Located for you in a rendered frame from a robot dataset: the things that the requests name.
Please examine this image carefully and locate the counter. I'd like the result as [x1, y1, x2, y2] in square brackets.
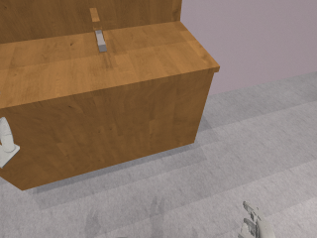
[0, 0, 220, 191]

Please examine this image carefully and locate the tap lever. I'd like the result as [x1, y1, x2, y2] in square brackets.
[95, 30, 107, 53]

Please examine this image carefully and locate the right robot hand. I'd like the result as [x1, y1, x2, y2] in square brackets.
[238, 201, 276, 238]

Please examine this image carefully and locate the left robot hand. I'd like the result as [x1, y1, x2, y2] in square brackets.
[0, 92, 20, 169]

